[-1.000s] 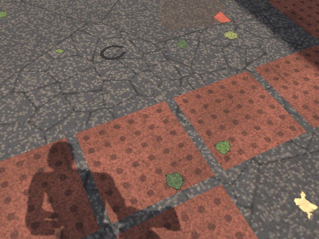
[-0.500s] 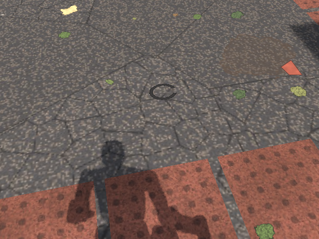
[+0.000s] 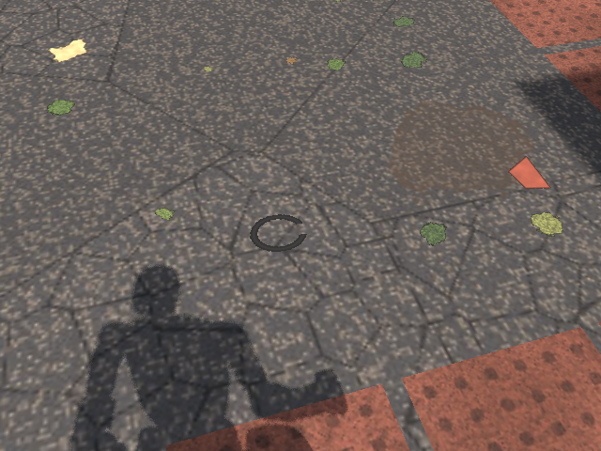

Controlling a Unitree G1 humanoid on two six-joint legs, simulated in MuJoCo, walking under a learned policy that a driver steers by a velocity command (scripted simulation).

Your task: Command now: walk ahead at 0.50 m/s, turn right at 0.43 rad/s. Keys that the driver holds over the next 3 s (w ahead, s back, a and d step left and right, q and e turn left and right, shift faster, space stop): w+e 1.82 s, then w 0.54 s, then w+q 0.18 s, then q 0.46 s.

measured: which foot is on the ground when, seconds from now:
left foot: down 0.00-0.38, up 0.40-0.84, down 0.86-1.00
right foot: up 0.00-0.36, down 0.38-0.88, up 0.90-1.00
